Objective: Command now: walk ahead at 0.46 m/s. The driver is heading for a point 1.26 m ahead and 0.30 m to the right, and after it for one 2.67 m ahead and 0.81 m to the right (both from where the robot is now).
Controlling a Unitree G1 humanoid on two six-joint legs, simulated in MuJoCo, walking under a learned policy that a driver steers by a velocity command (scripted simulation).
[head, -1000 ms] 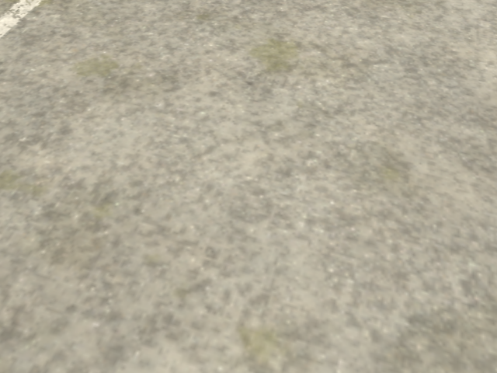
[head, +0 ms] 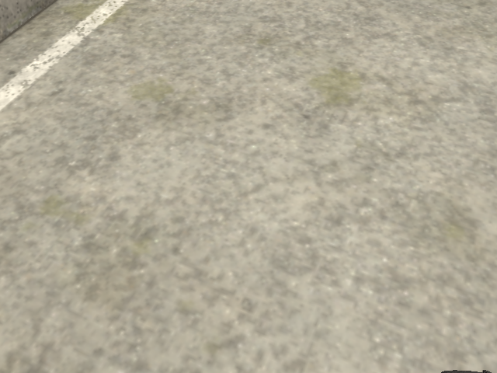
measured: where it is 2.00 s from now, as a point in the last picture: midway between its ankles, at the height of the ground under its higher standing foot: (395, 198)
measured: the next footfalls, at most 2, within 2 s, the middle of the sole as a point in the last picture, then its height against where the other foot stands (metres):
left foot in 0.14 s outside the picture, level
right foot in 0.68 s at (344, 355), level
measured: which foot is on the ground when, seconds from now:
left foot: up 0.00-0.12, down 0.14-0.70, up 0.72-1.00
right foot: down 0.00-0.16, up 0.18-0.66, down 0.68-1.00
